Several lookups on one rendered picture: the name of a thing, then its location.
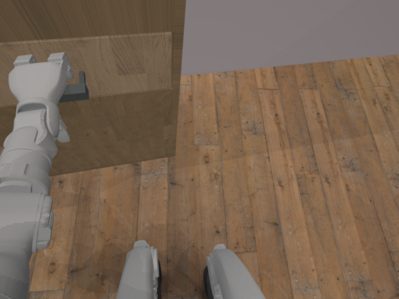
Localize robot left thigh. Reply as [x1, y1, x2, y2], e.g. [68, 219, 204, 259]
[116, 246, 159, 299]

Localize robot left hand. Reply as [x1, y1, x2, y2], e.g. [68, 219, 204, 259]
[9, 52, 74, 143]

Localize handle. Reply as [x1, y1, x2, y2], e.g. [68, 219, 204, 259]
[59, 71, 89, 103]

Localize cabinet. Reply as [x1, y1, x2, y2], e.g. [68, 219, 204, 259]
[0, 0, 186, 176]

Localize left robot upper arm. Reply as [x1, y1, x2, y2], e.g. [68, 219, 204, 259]
[0, 192, 54, 299]

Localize drawer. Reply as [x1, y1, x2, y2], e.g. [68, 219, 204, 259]
[0, 32, 172, 107]

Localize robot right shin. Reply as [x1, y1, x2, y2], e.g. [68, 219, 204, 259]
[210, 244, 226, 299]

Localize left robot forearm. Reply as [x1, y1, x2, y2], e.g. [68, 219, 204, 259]
[0, 98, 60, 196]

